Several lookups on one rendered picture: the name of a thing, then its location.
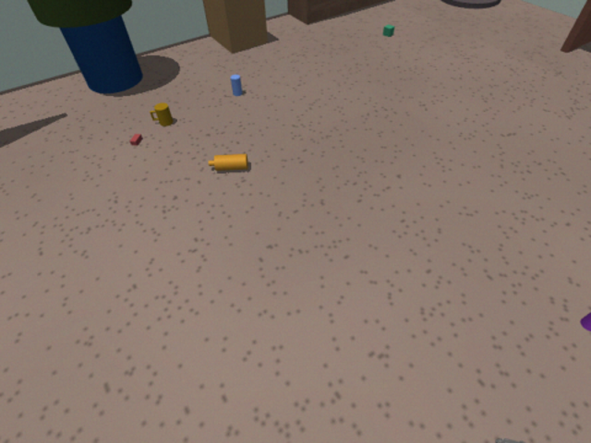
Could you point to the potted plant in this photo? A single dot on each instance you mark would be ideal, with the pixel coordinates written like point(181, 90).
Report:
point(97, 37)

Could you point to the bookshelf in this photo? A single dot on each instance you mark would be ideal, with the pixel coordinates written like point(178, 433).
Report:
point(309, 11)

